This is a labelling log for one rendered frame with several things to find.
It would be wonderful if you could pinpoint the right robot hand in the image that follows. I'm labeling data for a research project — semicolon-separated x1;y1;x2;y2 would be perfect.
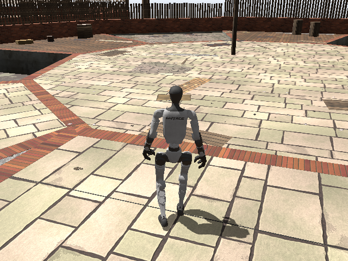
194;155;207;169

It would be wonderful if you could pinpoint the left robot upper arm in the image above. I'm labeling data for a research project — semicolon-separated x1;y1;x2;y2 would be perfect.
149;109;164;139

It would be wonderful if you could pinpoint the left robot hand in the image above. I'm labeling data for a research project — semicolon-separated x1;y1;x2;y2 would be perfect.
142;149;155;160

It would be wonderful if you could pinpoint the right robot foot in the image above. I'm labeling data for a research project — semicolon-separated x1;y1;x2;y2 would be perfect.
177;203;184;216

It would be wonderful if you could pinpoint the robot left forearm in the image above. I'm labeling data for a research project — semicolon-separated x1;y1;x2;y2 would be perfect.
144;130;154;151

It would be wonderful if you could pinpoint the robot left shin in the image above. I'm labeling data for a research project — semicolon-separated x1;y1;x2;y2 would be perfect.
156;181;166;220

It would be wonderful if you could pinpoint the right robot upper arm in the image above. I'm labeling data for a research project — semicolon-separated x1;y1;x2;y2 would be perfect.
187;110;200;140

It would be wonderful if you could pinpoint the robot right forearm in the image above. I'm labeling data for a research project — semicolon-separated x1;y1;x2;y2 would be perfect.
195;132;205;157

